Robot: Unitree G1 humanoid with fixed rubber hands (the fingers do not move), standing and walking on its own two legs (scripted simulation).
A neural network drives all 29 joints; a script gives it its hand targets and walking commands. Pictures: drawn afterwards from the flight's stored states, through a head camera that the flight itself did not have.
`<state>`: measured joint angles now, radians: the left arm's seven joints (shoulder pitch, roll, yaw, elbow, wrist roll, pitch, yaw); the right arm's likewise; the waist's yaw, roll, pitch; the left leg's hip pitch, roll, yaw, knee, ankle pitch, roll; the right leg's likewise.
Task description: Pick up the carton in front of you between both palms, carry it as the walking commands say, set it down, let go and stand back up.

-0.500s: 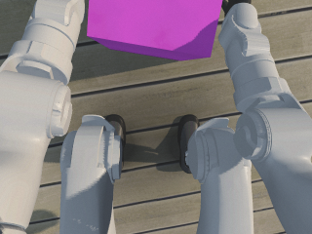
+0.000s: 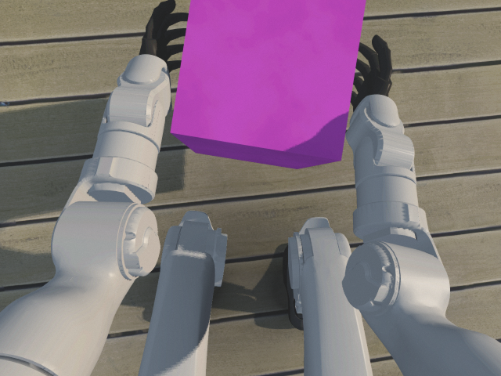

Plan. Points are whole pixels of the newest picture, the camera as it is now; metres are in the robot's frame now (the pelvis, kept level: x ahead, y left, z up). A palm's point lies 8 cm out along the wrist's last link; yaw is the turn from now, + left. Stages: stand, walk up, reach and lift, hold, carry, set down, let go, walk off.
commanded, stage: reach and lift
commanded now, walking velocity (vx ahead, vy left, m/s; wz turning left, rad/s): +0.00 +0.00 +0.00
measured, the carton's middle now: (260, 95) +0.52 +0.02 -0.15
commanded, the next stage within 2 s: none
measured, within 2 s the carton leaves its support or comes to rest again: neither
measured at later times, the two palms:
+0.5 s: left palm (111, 25) +0.49 +0.16 +0.07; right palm (451, 67) +0.48 -0.14 +0.08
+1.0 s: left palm out of the picture +0.44 +0.16 +0.23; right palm out of the picture +0.44 -0.14 +0.24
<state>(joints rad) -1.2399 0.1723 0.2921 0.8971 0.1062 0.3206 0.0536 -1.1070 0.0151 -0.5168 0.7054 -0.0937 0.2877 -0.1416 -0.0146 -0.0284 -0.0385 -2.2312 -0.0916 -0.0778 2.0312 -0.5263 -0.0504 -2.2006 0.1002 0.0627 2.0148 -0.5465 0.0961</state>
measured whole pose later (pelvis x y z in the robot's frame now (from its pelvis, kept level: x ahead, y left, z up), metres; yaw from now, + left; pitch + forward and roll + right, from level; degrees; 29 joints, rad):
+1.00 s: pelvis +0.07 -0.01 +0.27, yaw +2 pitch +26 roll +0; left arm -0.54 -0.08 0.35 0.63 0.21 0.32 0.03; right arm -0.51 0.15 -0.40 0.58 -0.20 0.30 -0.06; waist -0.01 -0.02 -0.22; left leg -1.12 -0.08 -0.12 1.09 -0.42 -0.03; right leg -1.10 0.09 0.13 1.09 -0.43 0.03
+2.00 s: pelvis +0.10 -0.01 +0.36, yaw +2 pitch -4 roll +0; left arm -0.33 -0.17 0.31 0.38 0.31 0.63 -0.01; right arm -0.34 0.17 -0.32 0.38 -0.31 0.61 0.02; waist 0.00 -0.01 -0.01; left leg -0.16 -0.04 -0.13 0.43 -0.20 -0.01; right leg -0.15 0.04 0.14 0.43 -0.22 0.01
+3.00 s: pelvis +0.10 -0.01 +0.37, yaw +2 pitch -7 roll +0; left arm -0.31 -0.16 0.26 0.27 0.30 0.76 -0.01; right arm -0.32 0.17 -0.27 0.27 -0.30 0.74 0.02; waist 0.00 0.00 0.01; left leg -0.05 -0.04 -0.13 0.36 -0.18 -0.01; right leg -0.04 0.04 0.14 0.36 -0.19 0.01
